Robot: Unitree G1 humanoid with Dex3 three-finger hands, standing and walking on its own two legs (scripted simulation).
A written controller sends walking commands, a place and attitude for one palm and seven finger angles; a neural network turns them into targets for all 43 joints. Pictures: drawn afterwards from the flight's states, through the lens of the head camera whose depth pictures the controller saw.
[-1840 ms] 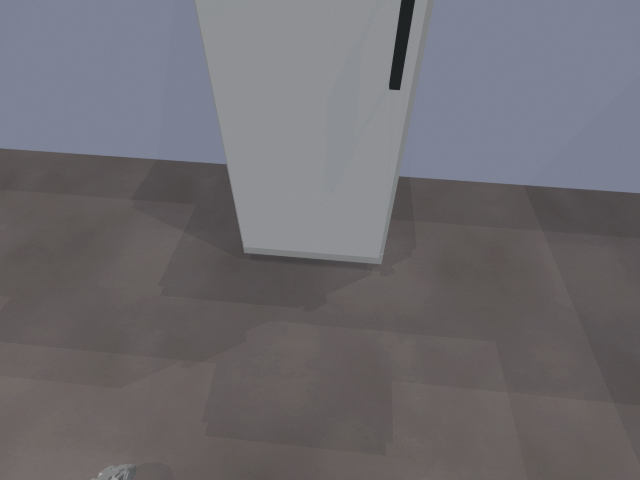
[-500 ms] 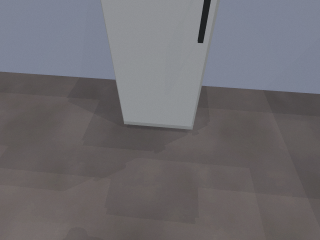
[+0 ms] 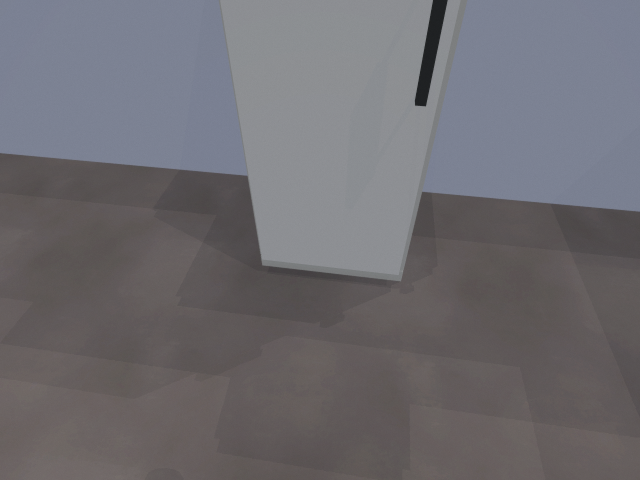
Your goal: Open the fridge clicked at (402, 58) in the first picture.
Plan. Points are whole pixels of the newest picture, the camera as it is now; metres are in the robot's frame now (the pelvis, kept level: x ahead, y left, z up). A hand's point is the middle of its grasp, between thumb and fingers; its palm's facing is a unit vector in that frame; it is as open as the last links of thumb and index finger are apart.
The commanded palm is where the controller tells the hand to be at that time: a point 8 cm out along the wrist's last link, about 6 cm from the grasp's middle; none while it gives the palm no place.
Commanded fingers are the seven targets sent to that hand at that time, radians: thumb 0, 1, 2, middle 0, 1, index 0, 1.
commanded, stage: walk to a spot facing it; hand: right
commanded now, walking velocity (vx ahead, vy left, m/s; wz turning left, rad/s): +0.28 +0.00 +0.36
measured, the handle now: (433, 27) +0.96 -0.21 +0.21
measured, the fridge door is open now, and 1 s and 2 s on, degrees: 0 0 0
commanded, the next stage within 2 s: turn to face it in 0.16 s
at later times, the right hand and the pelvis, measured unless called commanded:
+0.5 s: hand out of the picture +0.17 -0.14 -0.17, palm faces -0.05 +0.99 -0.16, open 7.3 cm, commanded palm none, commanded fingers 0.00 -0.90 -0.90 0.20 0.30 0.20 0.30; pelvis +0.13 +0.03 +0.01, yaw +4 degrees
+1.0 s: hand (437, 473) +0.19 -0.16 -0.17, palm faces +0.12 +0.97 -0.20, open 7.4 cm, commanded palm none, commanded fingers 0.00 -0.90 -0.90 0.20 0.30 0.20 0.30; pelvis +0.20 +0.02 +0.01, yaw -3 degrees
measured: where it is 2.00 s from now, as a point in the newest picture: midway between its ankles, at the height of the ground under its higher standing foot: (331, 410)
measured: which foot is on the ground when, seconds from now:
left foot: down 0.00-0.02, up 0.04-0.20, down 0.22-0.58, up 0.60-0.86, down 0.88-1.00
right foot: down 0.00-0.22, up 0.24-0.54, down 0.56-0.90, up 0.92-1.00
